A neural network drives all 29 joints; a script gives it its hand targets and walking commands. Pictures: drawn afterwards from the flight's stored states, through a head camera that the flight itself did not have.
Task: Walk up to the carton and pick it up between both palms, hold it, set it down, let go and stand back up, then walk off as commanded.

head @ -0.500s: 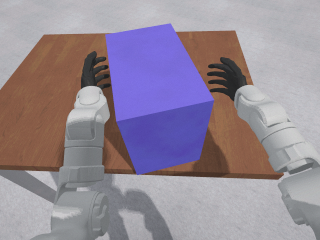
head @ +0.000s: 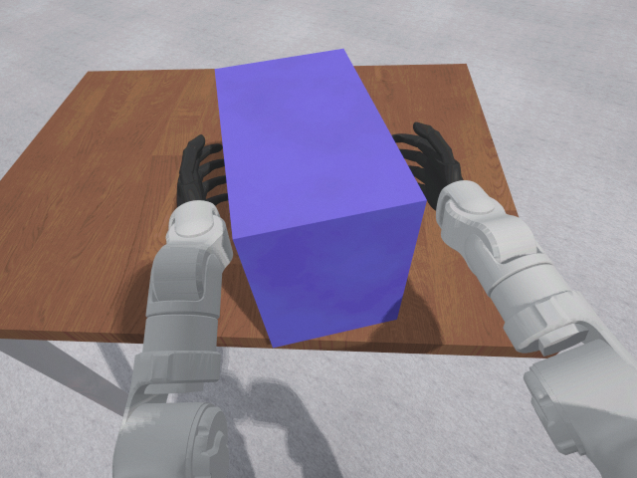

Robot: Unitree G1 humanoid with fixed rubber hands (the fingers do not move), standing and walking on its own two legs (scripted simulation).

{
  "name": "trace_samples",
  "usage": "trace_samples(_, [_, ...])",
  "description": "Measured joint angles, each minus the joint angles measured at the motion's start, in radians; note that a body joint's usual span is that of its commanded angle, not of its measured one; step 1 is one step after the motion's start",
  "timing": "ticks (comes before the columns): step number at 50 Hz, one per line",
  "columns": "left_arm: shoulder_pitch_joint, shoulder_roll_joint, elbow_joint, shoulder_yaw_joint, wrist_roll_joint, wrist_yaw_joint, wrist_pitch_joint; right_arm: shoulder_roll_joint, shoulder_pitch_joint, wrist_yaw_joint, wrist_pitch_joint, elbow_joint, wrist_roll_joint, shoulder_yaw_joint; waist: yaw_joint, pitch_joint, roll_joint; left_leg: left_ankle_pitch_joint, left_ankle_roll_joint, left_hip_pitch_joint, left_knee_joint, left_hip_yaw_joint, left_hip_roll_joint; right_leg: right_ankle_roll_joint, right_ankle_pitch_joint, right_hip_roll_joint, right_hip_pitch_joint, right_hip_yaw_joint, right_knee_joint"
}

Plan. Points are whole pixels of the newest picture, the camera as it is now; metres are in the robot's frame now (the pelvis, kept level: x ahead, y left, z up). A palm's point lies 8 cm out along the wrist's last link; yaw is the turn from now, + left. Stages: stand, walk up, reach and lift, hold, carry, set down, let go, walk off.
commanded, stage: reach and lift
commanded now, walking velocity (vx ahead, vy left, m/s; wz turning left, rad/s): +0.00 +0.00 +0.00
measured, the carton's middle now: (308, 197) +0.43 +0.06 +0.11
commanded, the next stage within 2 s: none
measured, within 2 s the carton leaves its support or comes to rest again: leaves its support in 1.72 s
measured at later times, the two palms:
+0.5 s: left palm (207, 204) +0.39 +0.17 +0.14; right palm (430, 185) +0.43 -0.09 +0.13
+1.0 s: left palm (214, 202) +0.39 +0.16 +0.15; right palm (430, 185) +0.44 -0.09 +0.13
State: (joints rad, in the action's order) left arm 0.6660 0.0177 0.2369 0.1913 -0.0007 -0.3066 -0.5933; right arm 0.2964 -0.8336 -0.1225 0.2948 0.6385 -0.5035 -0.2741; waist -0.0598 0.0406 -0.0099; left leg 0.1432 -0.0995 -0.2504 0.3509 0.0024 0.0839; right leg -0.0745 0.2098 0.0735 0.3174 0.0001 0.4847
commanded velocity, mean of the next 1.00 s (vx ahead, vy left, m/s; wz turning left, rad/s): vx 0.00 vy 0.00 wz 0.00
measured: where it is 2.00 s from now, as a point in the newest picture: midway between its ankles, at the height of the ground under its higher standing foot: outside the picture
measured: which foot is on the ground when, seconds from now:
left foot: down 0.00-1.00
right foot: down 0.00-1.00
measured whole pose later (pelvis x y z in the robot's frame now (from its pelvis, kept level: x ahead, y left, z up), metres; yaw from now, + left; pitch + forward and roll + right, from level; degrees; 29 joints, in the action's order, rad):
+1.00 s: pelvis +0.00 +0.00 +0.00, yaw +0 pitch +3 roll +2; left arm 0.67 -0.04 0.24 0.19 0.00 -0.33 -0.52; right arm 0.21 -0.87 -0.23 0.28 0.69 -0.50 -0.23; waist -0.06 0.05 -0.01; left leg 0.15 -0.10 -0.25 0.36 0.00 0.09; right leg -0.07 0.21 0.08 0.32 0.00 0.48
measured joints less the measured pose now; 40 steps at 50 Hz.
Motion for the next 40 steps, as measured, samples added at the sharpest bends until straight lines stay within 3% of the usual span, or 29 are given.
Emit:
trace_samples(15, [0.000, -0.025, 0.000, 0.000, 0.000, -0.012, 0.025, -0.069, -0.012, -0.061, -0.010, 0.001, 0.000, 0.021, 0.000, 0.003, 0.000, 0.003, -0.003, -0.001, 0.003, 0.000, 0.004, 0.000, 0.001, 0.004, 0.000, 0.000, 0.000])
trace_samples(40, [0.000, -0.044, 0.000, 0.000, 0.000, -0.019, 0.058, -0.084, -0.026, -0.098, -0.015, 0.034, 0.003, 0.031, 0.000, 0.011, 0.001, 0.007, -0.004, -0.003, 0.009, 0.000, 0.009, 0.000, 0.001, 0.009, 0.000, 0.000, -0.001])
